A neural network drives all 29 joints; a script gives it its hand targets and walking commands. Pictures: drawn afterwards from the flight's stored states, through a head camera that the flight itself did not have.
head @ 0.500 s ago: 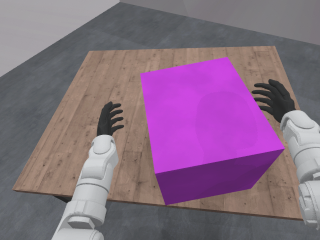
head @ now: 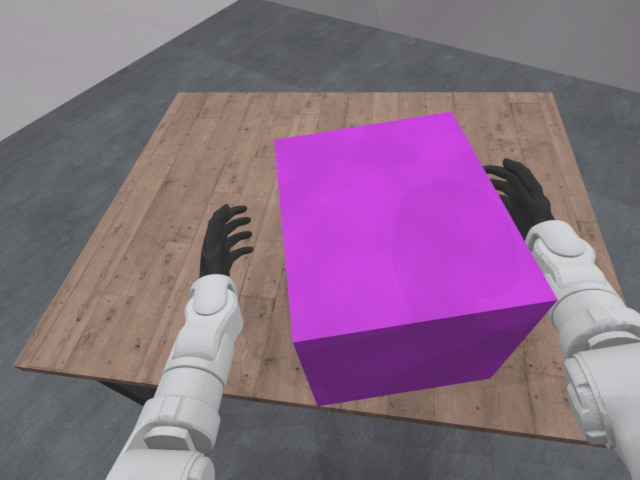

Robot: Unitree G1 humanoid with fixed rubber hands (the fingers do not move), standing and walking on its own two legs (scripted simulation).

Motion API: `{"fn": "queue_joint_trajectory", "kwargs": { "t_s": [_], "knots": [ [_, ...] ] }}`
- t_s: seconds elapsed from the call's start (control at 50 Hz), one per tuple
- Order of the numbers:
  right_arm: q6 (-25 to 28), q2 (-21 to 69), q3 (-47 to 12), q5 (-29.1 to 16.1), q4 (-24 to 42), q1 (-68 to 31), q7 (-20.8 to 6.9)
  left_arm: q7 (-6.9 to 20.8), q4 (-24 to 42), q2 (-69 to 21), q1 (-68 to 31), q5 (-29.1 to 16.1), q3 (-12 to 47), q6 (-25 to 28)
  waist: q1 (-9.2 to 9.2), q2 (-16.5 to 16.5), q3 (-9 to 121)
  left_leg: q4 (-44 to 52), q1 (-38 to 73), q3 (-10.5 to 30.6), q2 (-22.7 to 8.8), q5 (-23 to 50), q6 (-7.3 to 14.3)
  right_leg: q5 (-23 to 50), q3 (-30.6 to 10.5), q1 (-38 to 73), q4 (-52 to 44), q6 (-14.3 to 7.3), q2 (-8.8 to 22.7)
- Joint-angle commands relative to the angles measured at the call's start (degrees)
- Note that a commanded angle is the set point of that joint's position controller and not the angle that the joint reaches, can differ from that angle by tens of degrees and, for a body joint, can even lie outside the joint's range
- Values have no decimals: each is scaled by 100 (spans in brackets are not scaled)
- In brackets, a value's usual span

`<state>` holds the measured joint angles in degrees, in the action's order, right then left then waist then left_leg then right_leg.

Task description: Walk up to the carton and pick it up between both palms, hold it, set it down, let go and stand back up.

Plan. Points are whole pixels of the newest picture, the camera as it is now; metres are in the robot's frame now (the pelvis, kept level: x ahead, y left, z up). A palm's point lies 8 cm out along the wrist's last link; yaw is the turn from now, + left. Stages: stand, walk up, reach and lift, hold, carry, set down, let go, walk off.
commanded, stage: reach and lift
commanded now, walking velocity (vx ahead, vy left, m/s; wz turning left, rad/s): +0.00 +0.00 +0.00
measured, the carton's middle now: (383, 260) +0.42 -0.02 +0.01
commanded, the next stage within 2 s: none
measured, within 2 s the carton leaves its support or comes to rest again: neither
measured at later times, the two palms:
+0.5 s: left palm (232, 265) +0.38 +0.18 +0.06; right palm (514, 224) +0.45 -0.18 +0.06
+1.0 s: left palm (241, 265) +0.38 +0.17 +0.05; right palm (507, 225) +0.45 -0.17 +0.06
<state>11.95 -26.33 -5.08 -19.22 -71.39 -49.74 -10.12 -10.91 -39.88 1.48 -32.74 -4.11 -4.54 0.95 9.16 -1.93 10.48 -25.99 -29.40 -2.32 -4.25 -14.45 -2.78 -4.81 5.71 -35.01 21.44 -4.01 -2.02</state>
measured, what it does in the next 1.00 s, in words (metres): stands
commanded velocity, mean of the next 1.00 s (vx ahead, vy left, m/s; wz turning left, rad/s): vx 0.00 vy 0.00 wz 0.00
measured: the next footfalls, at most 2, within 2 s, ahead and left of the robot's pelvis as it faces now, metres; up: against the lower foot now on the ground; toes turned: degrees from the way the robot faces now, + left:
none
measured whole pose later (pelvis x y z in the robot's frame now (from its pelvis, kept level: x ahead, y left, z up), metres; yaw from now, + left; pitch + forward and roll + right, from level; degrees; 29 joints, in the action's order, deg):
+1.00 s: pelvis -0.01 -0.01 +0.00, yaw -1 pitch +16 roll +0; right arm 9.0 -18.6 -3.4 -15.2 -71.0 -52.0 -2.0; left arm -14.0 -49.5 -2.8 -38.9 0.1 -10.6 4.9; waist 8.5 -1.6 8.8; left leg -26.6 -28.1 -3.1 -5.0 -14.5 -3.3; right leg -4.3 4.8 -34.0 21.7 -4.6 -2.9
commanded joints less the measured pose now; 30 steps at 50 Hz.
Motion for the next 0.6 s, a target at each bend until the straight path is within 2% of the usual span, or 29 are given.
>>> {"fn": "queue_joint_trajectory", "kwargs": {
  "t_s": [0.0, 0.06, 0.12, 0.16, 0.22, 0.24, 0.28, 0.34, 0.36, 0.4, 0.46, 0.52, 0.58],
  "knots": [
    [308, -310, 265, 278, 857, -2545, 156, 62, 499, 109, -2302, 212, -124, 491, -143, 1191, 2911, 352, -976, -124, 431, 1042, 285, 1408, -841, 3908, 414, 408, 117],
    [353, -146, 240, 346, 998, -2566, 267, -13, 334, 71, -2275, 381, -324, 578, -8, 1199, 2919, 362, -926, -165, 434, 1171, 289, 1448, -850, 4082, 416, 437, 106],
    [394, -129, 207, 303, 1104, -2557, 352, -130, 543, -36, -2145, 638, -514, 554, 129, 973, 3196, 374, -566, -178, 399, 1722, 209, 1926, -766, 4221, 450, 393, 1],
    [391, -94, 146, 224, 1152, -2517, 432, -167, 757, -45, -2125, 754, -632, 507, 155, 915, 3253, 386, -481, -185, 401, 1908, 182, 2238, -779, 4400, 477, 401, -23],
    [309, -82, 83, 171, 1149, -2571, 524, -190, 786, -11, -2260, 757, -673, 459, 99, 924, 3093, 450, -600, -206, 394, 1662, 187, 2236, -862, 4538, 500, 394, 3],
    [296, -45, 23, 138, 1277, -2625, 538, -197, 793, -7, -2318, 698, -674, 471, 173, 905, 3104, 448, -668, -230, 401, 1606, 189, 2142, -896, 4549, 500, 382, 13],
    [269, -99, -9, 54, 1292, -2707, 524, -244, 835, -122, -2382, 581, -517, 482, 157, 843, 3085, 425, -531, -214, 349, 1607, 148, 1901, -859, 4305, 445, 295, -42],
    [141, -22, -27, 3, 1099, -2651, 497, -264, 767, -215, -2511, 423, -301, 470, 39, 792, 2942, 370, -369, -185, 322, 1532, 136, 1591, -837, 3975, 322, 211, -58],
    [119, -42, 31, 57, 1090, -2658, 503, -242, 667, -202, -2540, 352, -231, 473, -58, 844, 2937, 333, -355, -162, 321, 1469, 135, 1523, -839, 3912, 294, 211, -48],
    [113, -15, 92, 154, 1239, -2807, 520, -230, 558, -173, -2658, 203, -197, 544, -66, 1015, 3050, 285, -446, -167, 326, 1292, 161, 1350, -854, 3816, 301, 244, -27],
    [56, 19, 225, 305, 1035, -2855, 547, -246, 183, -205, -2654, 258, -202, 530, -63, 1016, 2794, 319, -511, -144, 302, 1131, 176, 1075, -839, 3697, 264, 210, -19],
    [60, 136, 217, 342, 966, -2827, 581, -234, 89, -186, -2649, 388, -329, 544, 15, 953, 2849, 301, -482, -147, 315, 1300, 173, 1214, -853, 3782, 266, 222, -2],
    [171, 181, 222, 385, 1116, -2815, 649, -263, 242, -200, -2603, 548, -497, 589, 81, 895, 3125, 231, -478, -171, 336, 1629, 133, 1716, -831, 4024, 370, 270, -9]
  ]
}}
